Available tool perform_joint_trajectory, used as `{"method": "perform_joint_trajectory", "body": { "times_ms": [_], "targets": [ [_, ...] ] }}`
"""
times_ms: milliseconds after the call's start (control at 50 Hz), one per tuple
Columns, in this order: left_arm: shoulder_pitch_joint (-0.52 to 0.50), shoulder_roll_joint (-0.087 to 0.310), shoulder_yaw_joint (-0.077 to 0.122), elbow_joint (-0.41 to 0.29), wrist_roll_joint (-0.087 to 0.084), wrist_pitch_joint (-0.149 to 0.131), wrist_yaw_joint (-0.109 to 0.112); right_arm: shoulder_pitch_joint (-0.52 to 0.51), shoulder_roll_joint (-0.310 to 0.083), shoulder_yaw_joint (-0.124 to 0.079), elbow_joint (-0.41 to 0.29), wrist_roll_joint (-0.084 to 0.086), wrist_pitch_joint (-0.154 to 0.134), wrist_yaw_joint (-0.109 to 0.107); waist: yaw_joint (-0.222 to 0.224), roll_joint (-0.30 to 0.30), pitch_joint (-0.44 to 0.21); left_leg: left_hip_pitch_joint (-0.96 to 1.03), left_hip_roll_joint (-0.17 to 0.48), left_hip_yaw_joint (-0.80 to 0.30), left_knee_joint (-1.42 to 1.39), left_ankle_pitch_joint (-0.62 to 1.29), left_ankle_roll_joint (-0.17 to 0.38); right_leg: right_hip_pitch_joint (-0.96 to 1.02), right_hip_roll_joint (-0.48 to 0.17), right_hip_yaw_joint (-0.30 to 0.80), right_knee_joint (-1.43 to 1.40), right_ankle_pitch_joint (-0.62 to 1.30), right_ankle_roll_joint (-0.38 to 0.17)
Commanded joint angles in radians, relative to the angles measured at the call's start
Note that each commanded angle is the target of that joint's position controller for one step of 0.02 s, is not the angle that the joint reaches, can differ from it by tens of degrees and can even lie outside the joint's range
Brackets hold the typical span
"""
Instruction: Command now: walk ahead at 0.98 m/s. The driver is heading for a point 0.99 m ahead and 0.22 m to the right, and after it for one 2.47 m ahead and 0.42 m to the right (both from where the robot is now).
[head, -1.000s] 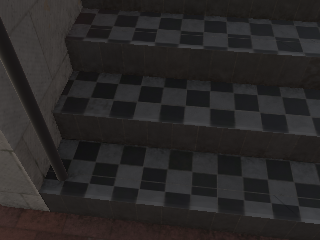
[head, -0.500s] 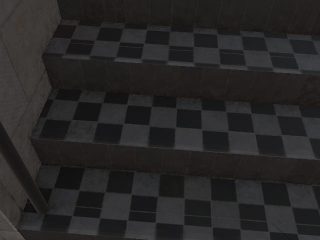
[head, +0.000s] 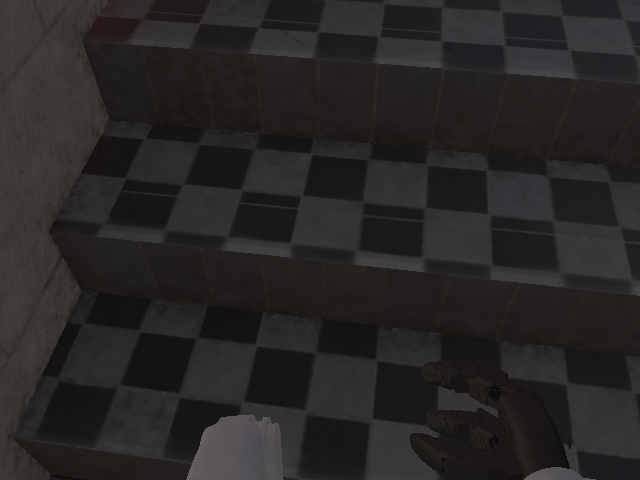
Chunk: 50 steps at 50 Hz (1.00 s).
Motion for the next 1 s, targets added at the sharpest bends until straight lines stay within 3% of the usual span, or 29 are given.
{"method": "perform_joint_trajectory", "body": {
  "times_ms": [20, 40, 80, 100, 120, 140, 180, 220, 240, 300, 340, 380, 420, 440, 460, 480, 500, 540, 580, 660, 700, 740, 780, 800, 820, 840, 900, 940, 1000],
  "targets": [
    [0.027, 0.132, -0.003, -0.088, -0.082, -0.011, 0.046, 0.009, -0.080, -0.001, -0.042, 0.015, -0.004, 0.005, -0.068, 0.055, -0.150, 0.967, -0.140, 0.191, -0.473, 0.058, -0.025, -0.418, -0.168, 0.040, -0.133, 1.558, -0.099],
    [-0.011, 0.345, 0.047, -0.115, -0.061, -0.035, 0.049, 0.206, -0.133, -0.030, -0.019, 0.022, 0.016, -0.013, -0.191, -0.127, -0.274, 1.027, -0.139, 0.123, -0.547, -0.043, -0.013, -0.221, -0.271, 0.054, 0.097, 1.956, -0.122],
    [-0.125, 0.425, 0.112, -0.166, -0.060, -0.035, 0.028, 0.432, -0.262, -0.088, 0.070, -0.014, 0.008, 0.008, -0.308, -0.162, -0.461, 1.122, -0.163, -0.028, -0.856, -0.079, 0.033, 0.037, -0.302, 0.074, 0.593, 1.950, -0.134],
    [-0.148, 0.269, 0.100, -0.214, -0.057, -0.053, -0.006, 0.491, -0.357, -0.127, 0.158, -0.027, -0.006, 0.001, -0.240, 0.103, -0.380, 1.230, -0.007, -0.493, -1.234, -0.271, 0.073, -0.275, -0.144, 0.130, 0.912, 1.382, -0.090],
    [-0.168, 0.199, 0.108, -0.279, -0.006, -0.068, -0.027, 0.477, -0.421, -0.170, 0.209, -0.022, 0.009, -0.024, -0.198, 0.412, -0.388, 1.362, 0.207, -1.133, -1.593, -0.216, 0.172, -0.620, 0.120, 0.197, 1.488, 0.331, -0.040],
    [-0.193, 0.107, 0.084, -0.347, 0.070, -0.079, -0.047, 0.382, -0.326, -0.161, 0.233, 0.004, -0.002, -0.016, -0.112, 0.173, -0.297, 1.298, 0.215, -1.097, -1.561, -0.239, 0.162, -0.802, 0.066, 0.328, 1.816, 0.302, -0.073],
    [-0.401, -0.076, 0.023, -0.491, 0.067, -0.070, -0.042, 0.398, -0.155, -0.129, 0.369, -0.020, -0.039, -0.008, -0.038, -0.074, 0.019, 1.057, 0.193, -0.732, -1.468, -0.146, 0.114, -1.067, 0.040, 0.278, 1.983, 0.229, -0.117],
    [-0.468, -0.210, -0.036, -0.561, 0.053, -0.027, -0.015, 0.517, -0.078, -0.109, 0.488, -0.037, -0.078, 0.012, -0.006, -0.035, 0.099, 1.080, 0.143, -0.442, -1.458, 0.175, 0.046, -1.326, 0.049, 0.275, 2.255, 0.053, -0.147],
    [-0.461, -0.192, -0.046, -0.573, 0.038, -0.013, -0.011, 0.487, -0.046, -0.096, 0.487, -0.035, -0.089, 0.025, 0.030, -0.032, 0.119, 1.030, 0.124, -0.332, -1.502, 0.246, 0.008, -1.333, 0.044, 0.265, 2.166, 0.016, -0.143],
    [-0.641, -0.149, -0.046, -0.664, -0.013, 0.020, 0.026, 0.473, -0.091, -0.082, 0.508, -0.012, -0.109, 0.036, 0.049, 0.037, 0.189, 0.841, 0.098, -0.158, -1.670, 0.407, -0.003, -1.375, 0.052, 0.126, 2.166, -0.181, -0.093],
    [-0.730, -0.117, -0.074, -0.746, -0.015, 0.036, 0.035, 0.481, -0.121, -0.073, 0.532, 0.048, -0.109, 0.013, 0.104, -0.002, 0.182, 0.626, 0.052, -0.038, -1.868, 0.521, -0.044, -0.994, -0.036, -0.036, 1.603, -0.111, -0.074],
    [-0.545, -0.021, -0.054, -0.638, -0.028, 0.043, 0.013, 0.506, -0.207, -0.083, 0.450, 0.122, -0.133, -0.030, 0.122, -0.025, -0.079, 0.597, 0.040, -0.009, -1.830, 1.410, 0.033, -0.308, 0.037, -0.223, 1.299, 0.007, -0.043],
    [-0.306, 0.045, -0.018, -0.573, -0.007, 0.061, 0.022, 0.439, -0.494, -0.169, 0.389, 0.114, -0.151, -0.047, 0.237, 0.166, -0.356, 1.077, 0.144, -0.031, -1.480, 2.034, 0.074, -0.273, 0.042, -0.128, 1.095, -0.083, -0.044],
    [-0.251, 0.089, 0.002, -0.543, -0.007, 0.059, 0.009, 0.387, -0.519, -0.197, 0.337, 0.112, -0.144, -0.039, 0.258, 0.177, -0.441, 1.212, 0.160, -0.057, -1.243, 2.221, 0.069, -0.270, 0.076, -0.118, 0.949, -0.099, -0.048],
    [-0.216, 0.139, 0.019, -0.554, -0.006, 0.038, 0.008, 0.353, -0.457, -0.209, 0.279, 0.079, -0.161, -0.004, 0.277, 0.151, -0.424, 1.259, 0.129, -0.112, -0.920, 2.052, 0.026, -0.212, 0.074, 0.014, 0.555, -0.111, -0.078],
    [-0.219, 0.222, 0.069, -0.468, 0.012, 0.031, 0.004, 0.304, -0.270, -0.184, 0.234, -0.001, -0.174, 0.014, 0.192, -0.048, -0.304, 0.971, -0.061, -0.169, -0.512, 0.684, -0.010, -0.102, -0.080, 0.308, 0.377, 0.113, -0.148],
    [-0.172, 0.271, 0.103, -0.404, 0.039, 0.039, 0.017, 0.495, -0.123, -0.165, 0.184, -0.003, -0.160, 0.026, 0.093, -0.213, -0.348, 0.572, -0.235, -0.365, 0.057, 0.304, -0.041, 0.074, -0.324, 0.824, 0.244, 0.502, -0.282],
    [-0.188, 0.116, 0.083, -0.327, 0.013, 0.015, 0.008, 0.267, -0.028, -0.123, 0.042, -0.050, -0.139, 0.019, 0.047, 0.054, -0.111, 0.186, -0.165, -0.328, 0.385, 0.283, 0.025, -0.043, -0.286, 0.717, 0.222, -0.017, -0.248],
    [-0.108, 0.013, 0.064, -0.214, 0.041, -0.010, -0.004, 0.164, 0.076, -0.068, -0.022, -0.052, -0.112, 0.008, 0.012, 0.058, 0.034, -0.028, -0.156, -0.321, 0.510, 0.152, 0.070, -0.082, -0.230, 0.412, 0.218, 0.080, -0.126],
    [-0.098, -0.022, 0.033, -0.135, 0.024, -0.049, -0.024, -0.046, 0.056, -0.032, -0.135, -0.001, -0.030, -0.031, -0.049, 0.036, 0.177, 0.067, -0.127, -0.115, 0.217, 0.004, 0.022, -0.463, -0.153, 0.135, -0.038, 0.366, -0.007],
    [-0.059, 0.048, 0.044, -0.096, -0.039, -0.061, -0.015, -0.083, 0.013, -0.014, -0.206, 0.010, -0.027, -0.057, -0.092, -0.049, 0.142, 0.280, -0.032, 0.035, -0.139, -0.040, 0.015, -0.540, -0.135, 0.107, -0.176, 0.620, -0.033],
    [-0.025, 0.132, 0.047, -0.161, -0.105, -0.069, 0.022, 0.092, -0.072, -0.029, -0.095, 0.041, -0.040, -0.045, -0.117, 0.049, -0.226, 1.177, -0.161, 0.142, -0.512, 0.050, -0.021, -0.687, -0.093, 0.120, -0.098, 1.392, -0.151],
    [-0.126, 0.412, 0.143, -0.218, -0.081, -0.111, 0.013, 0.383, -0.183, -0.091, -0.046, 0.036, 0.003, -0.055, -0.322, -0.151, -0.408, 1.189, -0.132, -0.021, -0.754, -0.079, -0.006, -0.275, -0.244, 0.220, 0.323, 1.888, -0.168],
    [-0.171, 0.377, 0.166, -0.257, -0.061, -0.117, -0.010, 0.491, -0.301, -0.139, -0.006, -0.002, -0.004, -0.049, -0.327, -0.094, -0.503, 1.286, -0.093, -0.185, -0.913, -0.142, 0.017, -0.261, -0.188, 0.243, 0.624, 1.814, -0.124],
    [-0.232, 0.222, 0.150, -0.338, -0.041, -0.127, -0.050, 0.530, -0.411, -0.185, 0.037, -0.028, -0.014, -0.066, -0.291, 0.255, -0.450, 1.336, 0.194, -0.705, -1.281, -0.068, 0.150, -0.538, 0.038, 0.217, 1.139, 0.967, -0.065],
    [-0.241, 0.143, 0.145, -0.392, 0.014, -0.117, -0.055, 0.412, -0.386, -0.197, 0.049, -0.009, -0.022, -0.067, -0.201, 0.261, -0.453, 1.319, 0.333, -1.030, -1.463, 0.155, 0.203, -0.715, 0.132, 0.285, 1.708, 0.310, -0.031],
    [-0.329, -0.042, 0.093, -0.524, 0.072, -0.017, -0.015, 0.292, -0.175, -0.153, 0.194, -0.008, -0.074, -0.036, -0.012, -0.106, -0.007, 1.083, 0.260, -0.507, -1.377, 0.197, 0.095, -1.103, 0.057, 0.220, 1.938, 0.048, -0.062],
    [-0.319, -0.088, 0.058, -0.544, 0.056, 0.038, 0.003, 0.390, -0.088, -0.125, 0.292, -0.021, -0.098, -0.027, 0.027, -0.028, 0.060, 1.185, 0.239, -0.273, -1.417, 0.469, 0.021, -1.316, 0.052, 0.203, 2.128, -0.121, -0.068],
    [-0.452, -0.104, 0.041, -0.645, 0.010, 0.105, 0.031, 0.394, -0.160, -0.124, 0.359, -0.004, -0.131, -0.013, 0.080, 0.073, 0.156, 1.021, 0.253, -0.050, -1.620, 0.523, -0.056, -1.335, 0.035, 0.137, 2.038, -0.265, -0.058]
  ]
}}
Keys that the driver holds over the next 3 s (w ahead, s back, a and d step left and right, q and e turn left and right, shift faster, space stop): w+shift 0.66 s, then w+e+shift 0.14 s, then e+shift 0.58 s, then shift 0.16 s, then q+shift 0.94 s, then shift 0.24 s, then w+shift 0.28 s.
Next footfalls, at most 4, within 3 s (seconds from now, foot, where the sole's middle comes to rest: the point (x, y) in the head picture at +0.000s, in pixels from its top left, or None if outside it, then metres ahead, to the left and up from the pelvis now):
0.08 left None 0.25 0.07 -0.61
0.46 right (390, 389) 0.51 -0.07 -0.44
0.80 left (296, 180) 0.82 0.08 -0.27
1.20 right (441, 11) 1.06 -0.17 -0.10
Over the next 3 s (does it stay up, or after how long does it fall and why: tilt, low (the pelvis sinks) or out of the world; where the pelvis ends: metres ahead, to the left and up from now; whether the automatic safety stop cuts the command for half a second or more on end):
stays up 1.11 -0.18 0.65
